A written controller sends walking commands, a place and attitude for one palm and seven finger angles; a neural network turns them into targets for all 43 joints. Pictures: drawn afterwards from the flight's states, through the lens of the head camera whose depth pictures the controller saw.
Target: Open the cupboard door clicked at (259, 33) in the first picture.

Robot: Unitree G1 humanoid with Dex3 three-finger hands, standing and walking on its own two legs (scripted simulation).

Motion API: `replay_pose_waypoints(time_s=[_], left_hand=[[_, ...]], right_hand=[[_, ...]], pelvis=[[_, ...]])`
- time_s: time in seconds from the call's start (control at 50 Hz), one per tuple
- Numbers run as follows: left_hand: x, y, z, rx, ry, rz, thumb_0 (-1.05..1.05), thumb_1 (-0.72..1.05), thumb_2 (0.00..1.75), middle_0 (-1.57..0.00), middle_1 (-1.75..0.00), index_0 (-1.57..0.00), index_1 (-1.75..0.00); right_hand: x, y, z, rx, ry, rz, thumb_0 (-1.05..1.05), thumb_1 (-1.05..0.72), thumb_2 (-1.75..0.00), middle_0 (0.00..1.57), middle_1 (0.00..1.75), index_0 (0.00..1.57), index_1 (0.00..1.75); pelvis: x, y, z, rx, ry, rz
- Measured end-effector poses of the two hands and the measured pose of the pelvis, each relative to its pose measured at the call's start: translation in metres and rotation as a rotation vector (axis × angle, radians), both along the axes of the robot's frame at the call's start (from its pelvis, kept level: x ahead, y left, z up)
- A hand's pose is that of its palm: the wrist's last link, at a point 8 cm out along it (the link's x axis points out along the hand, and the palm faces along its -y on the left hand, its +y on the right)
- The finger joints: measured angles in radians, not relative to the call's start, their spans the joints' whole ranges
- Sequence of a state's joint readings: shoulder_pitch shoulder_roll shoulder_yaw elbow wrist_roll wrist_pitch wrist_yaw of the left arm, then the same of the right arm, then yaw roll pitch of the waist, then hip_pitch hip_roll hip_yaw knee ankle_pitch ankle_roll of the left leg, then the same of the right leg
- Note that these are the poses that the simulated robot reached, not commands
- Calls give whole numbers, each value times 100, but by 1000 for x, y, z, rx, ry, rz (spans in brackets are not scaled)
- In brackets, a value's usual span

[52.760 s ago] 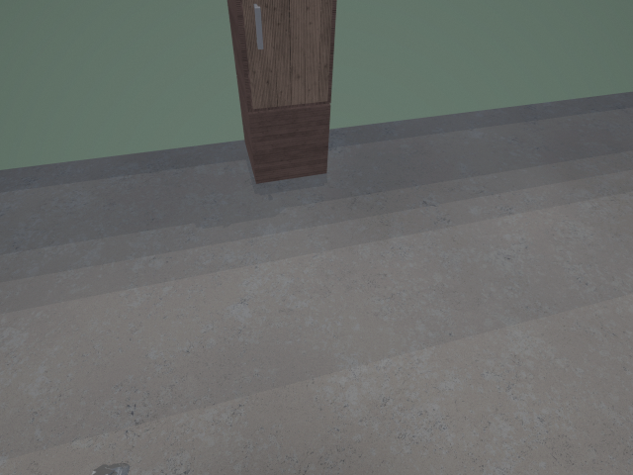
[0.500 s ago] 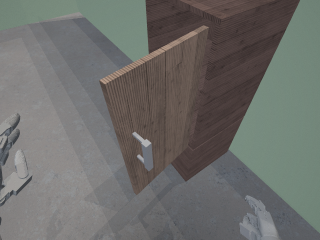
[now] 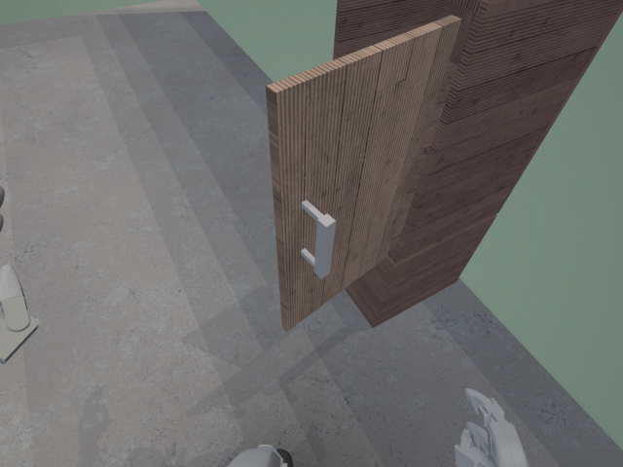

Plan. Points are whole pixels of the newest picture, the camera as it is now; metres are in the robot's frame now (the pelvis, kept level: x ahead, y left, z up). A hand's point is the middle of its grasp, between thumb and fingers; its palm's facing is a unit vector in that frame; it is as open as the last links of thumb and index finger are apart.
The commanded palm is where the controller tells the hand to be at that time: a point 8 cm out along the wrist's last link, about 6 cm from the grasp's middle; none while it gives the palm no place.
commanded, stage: step back with the hand held close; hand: left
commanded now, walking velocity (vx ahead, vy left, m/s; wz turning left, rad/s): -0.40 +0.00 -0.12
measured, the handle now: (315, 240) +0.45 +0.03 +0.00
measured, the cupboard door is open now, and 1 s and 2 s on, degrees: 100 100 100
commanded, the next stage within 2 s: stop stepping back and stand still in 0.30 s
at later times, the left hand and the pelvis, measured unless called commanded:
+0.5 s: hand (0, 420) +0.12 +0.23 +0.19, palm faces +0.28 -0.84 -0.46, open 7.4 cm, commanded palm +0.06 +0.29 +0.19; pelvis -0.11 +0.00 +0.01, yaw -6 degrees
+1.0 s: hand out of the picture +0.05 +0.20 +0.17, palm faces +0.29 -0.84 -0.46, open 7.4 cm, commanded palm -0.02 +0.26 +0.19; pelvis -0.19 -0.02 +0.00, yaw -7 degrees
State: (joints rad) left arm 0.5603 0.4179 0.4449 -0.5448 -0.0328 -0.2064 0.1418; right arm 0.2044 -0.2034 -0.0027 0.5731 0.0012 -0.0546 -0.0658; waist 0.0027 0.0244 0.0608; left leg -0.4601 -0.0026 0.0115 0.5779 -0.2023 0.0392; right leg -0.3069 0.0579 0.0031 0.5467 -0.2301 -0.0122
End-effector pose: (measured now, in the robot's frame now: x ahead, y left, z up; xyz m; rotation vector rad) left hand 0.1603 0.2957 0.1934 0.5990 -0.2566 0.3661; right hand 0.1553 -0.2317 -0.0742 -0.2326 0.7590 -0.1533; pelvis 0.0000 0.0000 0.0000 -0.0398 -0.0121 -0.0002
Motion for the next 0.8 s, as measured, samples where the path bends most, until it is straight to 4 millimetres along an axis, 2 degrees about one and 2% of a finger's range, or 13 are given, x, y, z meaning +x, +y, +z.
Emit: replay_pose_waypoints(time_s=[0.1,0.18,0.26,0.34,0.4,0.5,0.6,0.7,0.8], left_hand=[[-21,6,-3,-55,-26,19,1,89,90,-22,-30,-21,-30],[-18,20,-12,-82,-51,10,1,89,90,-22,-30,-21,-30],[-19,26,-10,-73,-36,-13,2,89,90,-22,-30,-21,-30],[-35,12,1,-72,-29,-82,2,90,90,-21,-30,-21,-30],[-48,-3,8,-75,-36,-142,2,90,90,-21,-30,-21,-30],[-70,-21,11,-44,-13,-168,1,89,90,-22,-30,-21,-30],[-105,-38,5,24,63,-148,1,89,90,-22,-30,-21,-30],[-133,-40,8,12,70,-92,1,89,90,-22,-30,-22,-30],[-133,-31,-6,-73,10,-11,1,89,90,-22,-30,-21,-30]], right_hand=[[-12,3,2,-16,31,1,2,-90,-90,21,30,20,30],[-20,9,5,-58,19,-7,2,-90,-90,20,30,20,30],[-34,21,13,-40,-15,2,2,-90,-90,20,30,20,30],[-57,27,22,2,-42,-7,1,-90,-90,20,30,20,30],[-77,25,25,11,-47,-18,1,-90,-90,21,30,20,30],[-116,9,21,22,-48,-52,1,-90,-90,21,30,20,30],[-160,-20,-1,39,-17,-83,1,-90,-90,21,30,20,30],[-211,-48,-7,31,85,-153,2,-90,-90,20,30,20,30],[-234,-68,-10,-20,99,-187,2,-90,-90,20,30,20,30]], pelvis=[[-9,7,3,15,10,-18],[-25,17,-1,11,24,-1],[-48,19,5,6,24,-25],[-66,18,11,-11,41,-68],[-81,15,13,-15,57,-92],[-112,2,12,-4,84,-102],[-145,-15,1,44,82,-113],[-146,-25,10,86,62,-138],[-153,-25,9,91,30,-114]])
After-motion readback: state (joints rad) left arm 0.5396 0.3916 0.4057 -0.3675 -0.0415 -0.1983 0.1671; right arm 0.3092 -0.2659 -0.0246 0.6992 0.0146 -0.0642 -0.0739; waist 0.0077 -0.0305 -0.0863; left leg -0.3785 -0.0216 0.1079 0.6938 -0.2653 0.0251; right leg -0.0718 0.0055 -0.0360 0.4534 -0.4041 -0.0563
